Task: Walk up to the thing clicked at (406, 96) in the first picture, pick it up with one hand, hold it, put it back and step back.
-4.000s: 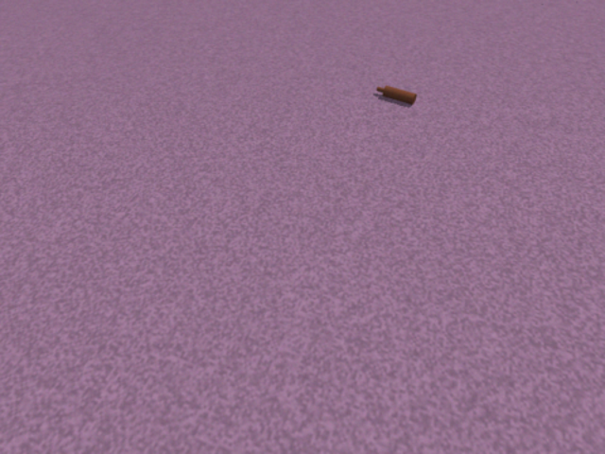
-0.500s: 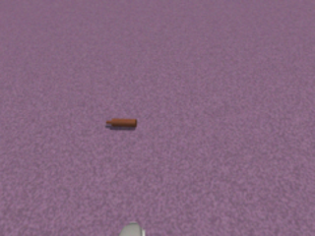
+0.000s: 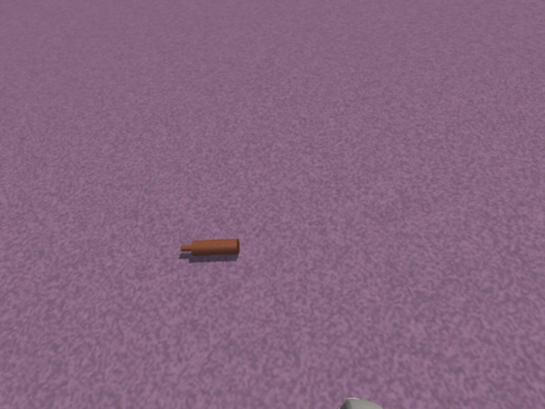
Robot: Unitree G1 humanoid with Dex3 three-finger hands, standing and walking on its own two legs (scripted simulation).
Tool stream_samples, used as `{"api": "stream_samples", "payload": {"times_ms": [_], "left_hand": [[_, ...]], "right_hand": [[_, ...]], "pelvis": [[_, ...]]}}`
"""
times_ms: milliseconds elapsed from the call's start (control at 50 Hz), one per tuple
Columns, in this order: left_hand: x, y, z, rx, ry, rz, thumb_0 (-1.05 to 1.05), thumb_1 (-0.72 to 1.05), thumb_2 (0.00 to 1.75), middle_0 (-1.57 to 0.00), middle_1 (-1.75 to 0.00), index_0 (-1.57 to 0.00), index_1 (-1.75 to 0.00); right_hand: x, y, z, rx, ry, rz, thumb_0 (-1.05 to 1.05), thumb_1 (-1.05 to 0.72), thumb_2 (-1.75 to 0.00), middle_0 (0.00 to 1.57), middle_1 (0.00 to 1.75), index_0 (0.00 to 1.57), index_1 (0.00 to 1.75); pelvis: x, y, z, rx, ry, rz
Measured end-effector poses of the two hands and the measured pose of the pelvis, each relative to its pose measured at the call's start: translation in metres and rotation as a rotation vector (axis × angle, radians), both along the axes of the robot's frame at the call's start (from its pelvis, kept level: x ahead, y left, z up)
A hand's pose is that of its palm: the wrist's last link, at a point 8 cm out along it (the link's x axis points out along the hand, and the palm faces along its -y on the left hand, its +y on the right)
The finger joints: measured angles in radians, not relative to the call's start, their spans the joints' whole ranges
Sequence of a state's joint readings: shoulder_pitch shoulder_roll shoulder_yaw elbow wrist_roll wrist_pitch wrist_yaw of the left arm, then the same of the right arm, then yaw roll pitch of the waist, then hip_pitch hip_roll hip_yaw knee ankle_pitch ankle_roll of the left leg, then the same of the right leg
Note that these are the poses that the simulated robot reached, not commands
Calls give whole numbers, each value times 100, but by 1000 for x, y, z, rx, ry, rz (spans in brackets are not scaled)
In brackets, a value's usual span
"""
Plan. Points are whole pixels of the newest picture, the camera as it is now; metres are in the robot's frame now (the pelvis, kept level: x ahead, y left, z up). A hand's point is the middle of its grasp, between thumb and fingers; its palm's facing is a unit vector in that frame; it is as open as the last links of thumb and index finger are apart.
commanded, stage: walk up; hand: left
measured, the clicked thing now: (209, 247) +0.85 +0.35 -0.72
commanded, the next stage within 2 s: none
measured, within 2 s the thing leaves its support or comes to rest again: neither
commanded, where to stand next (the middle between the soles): +0.35 +0.12 m, yaw -2 degrees
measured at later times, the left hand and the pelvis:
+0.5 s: hand (62, 382) +0.20 +0.40 -0.14, palm faces -0.05 -0.91 -0.42, open 7.4 cm; pelvis +0.15 +0.11 +0.01, yaw +0 degrees
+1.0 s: hand (80, 302) +0.35 +0.43 -0.14, palm faces -0.05 -0.90 -0.43, open 7.4 cm; pelvis +0.25 +0.15 -0.01, yaw -2 degrees
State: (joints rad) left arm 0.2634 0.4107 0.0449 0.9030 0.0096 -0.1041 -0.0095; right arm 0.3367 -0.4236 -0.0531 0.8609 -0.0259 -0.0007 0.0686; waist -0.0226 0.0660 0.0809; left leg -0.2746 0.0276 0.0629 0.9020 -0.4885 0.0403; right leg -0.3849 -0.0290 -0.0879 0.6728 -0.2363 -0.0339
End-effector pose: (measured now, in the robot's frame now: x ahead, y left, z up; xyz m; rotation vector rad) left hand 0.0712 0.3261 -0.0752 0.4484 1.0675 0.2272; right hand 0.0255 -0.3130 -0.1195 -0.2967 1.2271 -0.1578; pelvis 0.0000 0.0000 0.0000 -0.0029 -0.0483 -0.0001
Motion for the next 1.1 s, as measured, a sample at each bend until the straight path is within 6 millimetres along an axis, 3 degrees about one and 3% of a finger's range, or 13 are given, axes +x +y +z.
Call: {"api": "stream_samples", "payload": {"times_ms": [100, 180, 260, 340, 420, 540, 640, 720, 780, 920, 1000, 1100], "left_hand": [[17, 11, 14, 10, -17, 35, 1, 90, 90, -21, -30, -20, -30], [24, 32, 17, 15, 10, 45, 1, 90, 90, -21, -30, -20, -30], [33, 62, 7, 13, 43, 60, 1, 90, 90, -21, -30, -21, -30], [53, 100, -16, 9, 88, 68, 1, 90, 90, -21, -30, -21, -30], [86, 118, -27, -5, 122, 66, 1, 90, 90, -21, -30, -20, -30], [144, 118, -18, -55, 97, 9, 1, 91, 90, -21, -30, -20, -30], [187, 114, -8, -53, 88, -26, 1, 91, 90, -21, -30, -20, -30], [219, 113, -8, -12, 43, -31, 1, 90, 90, -21, -30, -20, -30], [234, 113, -5, -5, 16, -20, 1, 90, 90, -21, -30, -20, -30], [258, 126, -3, -10, 17, -25, 1, 90, 90, -21, -30, -20, -30], [272, 142, -22, -37, 27, -2, 1, 90, 90, -21, -30, -20, -30], [280, 144, -34, -88, 60, 25, 1, 90, 90, -21, -30, -20, -30]], "right_hand": [[61, 16, 4, 18, -39, 44, 1, -91, -90, 20, 30, 20, 30], [106, 29, 14, 11, -82, 73, 1, -91, -90, 20, 30, 20, 30], [146, 44, 25, -22, -110, 92, 1, -91, -90, 20, 30, 20, 30], [180, 63, 32, -77, -154, 82, 1, -91, -90, 20, 30, 20, 30], [186, 82, 38, -97, -168, 40, 1, -91, -90, 20, 30, 20, 30], [178, 105, 41, -83, -75, 0, 1, -91, -90, 20, 30, 20, 30], [179, 112, 29, -50, -6, -25, 1, -91, -90, 20, 30, 20, 30], [198, 113, 6, -28, 22, -37, 1, -91, -90, 20, 30, 20, 30], [223, 121, -2, -19, 24, -31, 1, -91, -90, 20, 30, 20, 30], [280, 141, 3, -21, -58, -3, 1, -91, -90, 20, 30, 20, 30], [294, 152, 3, -59, -78, -11, 1, -91, -90, 20, 30, 20, 30], [303, 165, 13, -71, -65, -7, 1, -91, -90, 20, 30, 20, 30]], "pelvis": [[28, 13, 9, -14, -7, 14], [51, 29, 12, -19, -2, 16], [76, 51, 9, -29, 2, 19], [106, 81, -5, -8, 0, 16], [129, 101, -4, -5, -1, 3], [162, 116, 10, 5, 4, -8], [193, 121, 12, 9, 8, -14], [218, 116, 0, 5, 5, -19], [228, 118, 0, 3, -6, -23], [245, 137, 3, 5, 2, -29], [253, 152, -6, 24, -8, -35], [261, 161, -2, 0, -7, -33]]}}
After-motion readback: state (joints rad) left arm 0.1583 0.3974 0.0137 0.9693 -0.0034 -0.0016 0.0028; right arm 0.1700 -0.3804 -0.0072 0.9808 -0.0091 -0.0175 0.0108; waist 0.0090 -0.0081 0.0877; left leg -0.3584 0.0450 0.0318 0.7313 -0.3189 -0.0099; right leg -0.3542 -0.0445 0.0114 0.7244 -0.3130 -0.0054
